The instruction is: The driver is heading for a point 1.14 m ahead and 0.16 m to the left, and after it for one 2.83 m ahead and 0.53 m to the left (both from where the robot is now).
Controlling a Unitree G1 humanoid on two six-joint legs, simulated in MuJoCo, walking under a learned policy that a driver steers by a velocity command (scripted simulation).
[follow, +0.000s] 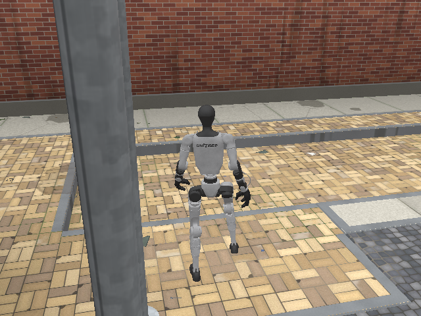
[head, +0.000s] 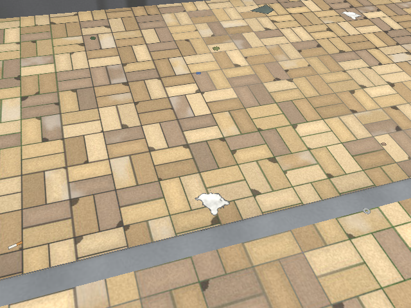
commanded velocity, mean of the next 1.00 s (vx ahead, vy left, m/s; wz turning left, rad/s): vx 0.49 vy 0.00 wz -0.09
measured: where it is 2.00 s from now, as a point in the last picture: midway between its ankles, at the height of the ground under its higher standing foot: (169, 199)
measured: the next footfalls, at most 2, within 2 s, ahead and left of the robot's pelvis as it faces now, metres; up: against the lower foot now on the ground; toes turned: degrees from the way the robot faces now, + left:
right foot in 0.16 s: +0.19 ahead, -0.17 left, +0.00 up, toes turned -4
left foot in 0.62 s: +0.55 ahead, +0.02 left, +0.00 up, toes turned -2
